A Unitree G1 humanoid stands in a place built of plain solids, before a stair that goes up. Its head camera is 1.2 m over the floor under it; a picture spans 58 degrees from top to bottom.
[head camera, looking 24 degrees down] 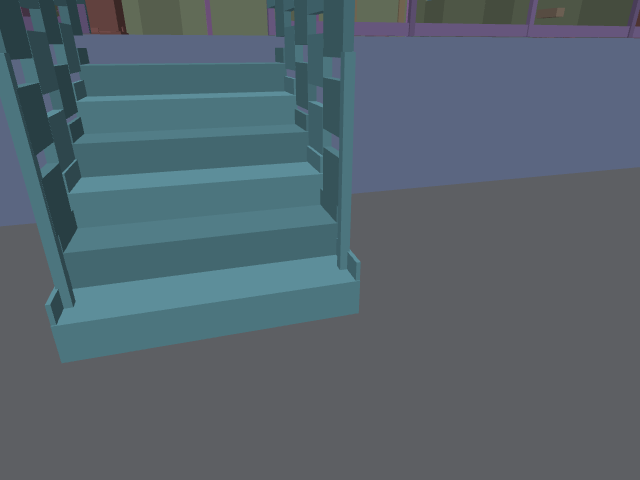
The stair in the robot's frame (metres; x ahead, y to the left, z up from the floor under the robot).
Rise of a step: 0.18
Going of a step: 0.30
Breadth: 1.32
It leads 16 degrees to the left of straight ahead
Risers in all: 7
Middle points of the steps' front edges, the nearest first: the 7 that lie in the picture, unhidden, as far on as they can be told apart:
1.62 0.44 0.18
1.91 0.53 0.37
2.20 0.61 0.55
2.48 0.69 0.73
2.77 0.78 0.91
3.06 0.86 1.10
3.35 0.95 1.28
